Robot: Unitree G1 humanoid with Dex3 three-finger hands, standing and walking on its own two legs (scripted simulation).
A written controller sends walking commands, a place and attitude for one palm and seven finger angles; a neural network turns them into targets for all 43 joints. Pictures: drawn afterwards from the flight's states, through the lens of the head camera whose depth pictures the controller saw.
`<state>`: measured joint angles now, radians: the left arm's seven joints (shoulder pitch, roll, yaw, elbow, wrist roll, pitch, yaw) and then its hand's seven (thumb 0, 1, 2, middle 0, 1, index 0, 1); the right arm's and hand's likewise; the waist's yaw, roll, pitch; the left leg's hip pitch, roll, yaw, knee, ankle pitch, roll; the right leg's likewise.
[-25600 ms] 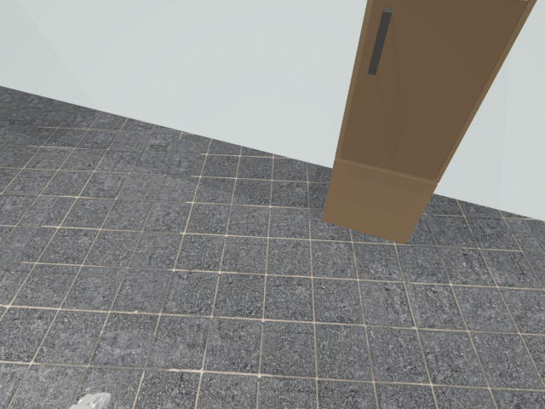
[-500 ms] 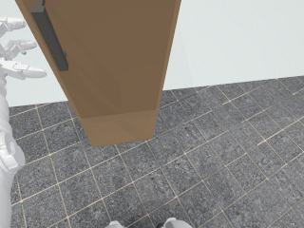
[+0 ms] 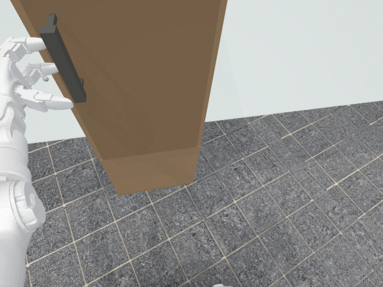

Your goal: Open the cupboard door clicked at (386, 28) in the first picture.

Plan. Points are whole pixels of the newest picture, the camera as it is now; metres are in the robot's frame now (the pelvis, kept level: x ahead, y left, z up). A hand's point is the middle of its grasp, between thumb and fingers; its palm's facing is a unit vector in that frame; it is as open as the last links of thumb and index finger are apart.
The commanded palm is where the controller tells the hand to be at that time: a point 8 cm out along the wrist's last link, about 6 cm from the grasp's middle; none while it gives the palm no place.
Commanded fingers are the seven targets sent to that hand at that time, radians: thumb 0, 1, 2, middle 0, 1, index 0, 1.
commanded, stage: slide the fingers in behind the handle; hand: left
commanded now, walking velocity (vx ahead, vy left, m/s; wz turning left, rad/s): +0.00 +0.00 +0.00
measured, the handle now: (67, 62) +0.55 +0.22 +0.14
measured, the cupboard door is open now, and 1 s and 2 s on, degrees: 0 0 0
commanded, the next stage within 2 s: close the thumb around the handle in 1.16 s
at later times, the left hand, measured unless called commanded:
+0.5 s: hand (66, 79) +0.49 +0.21 +0.14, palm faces +0.11 -0.99 +0.02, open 13.9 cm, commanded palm +0.47 +0.25 +0.14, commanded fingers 0.00 -0.50 0.30 -0.30 -1.20 -0.30 -1.20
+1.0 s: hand (75, 78) +0.49 +0.19 +0.14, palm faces +0.11 -0.99 +0.02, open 14.0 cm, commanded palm +0.47 +0.24 +0.14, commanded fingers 0.00 -0.50 0.30 -0.30 -1.20 -0.30 -1.20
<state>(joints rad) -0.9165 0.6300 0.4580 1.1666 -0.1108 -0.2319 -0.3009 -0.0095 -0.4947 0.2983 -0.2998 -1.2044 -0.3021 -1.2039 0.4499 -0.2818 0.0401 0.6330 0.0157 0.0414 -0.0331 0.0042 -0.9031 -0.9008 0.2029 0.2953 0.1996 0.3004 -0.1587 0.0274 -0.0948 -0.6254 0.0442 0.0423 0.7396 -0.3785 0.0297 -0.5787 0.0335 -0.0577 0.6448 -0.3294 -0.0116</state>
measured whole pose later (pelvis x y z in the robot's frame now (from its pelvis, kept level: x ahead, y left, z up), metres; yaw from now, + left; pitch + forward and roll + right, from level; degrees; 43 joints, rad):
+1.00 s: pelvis -0.01 -0.01 +0.00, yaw +0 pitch +14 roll -2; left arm -0.97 0.52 0.41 1.21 -0.09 -0.27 -0.16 -0.01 -0.50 0.30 -0.29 -1.20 -0.30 -1.20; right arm 0.45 -0.28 0.03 0.67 0.00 0.00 -0.02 0.00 -0.90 -0.90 0.20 0.30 0.20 0.30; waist -0.16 0.03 -0.09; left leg -0.62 0.04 0.04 0.74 -0.36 0.02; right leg -0.59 0.03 -0.06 0.67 -0.32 -0.02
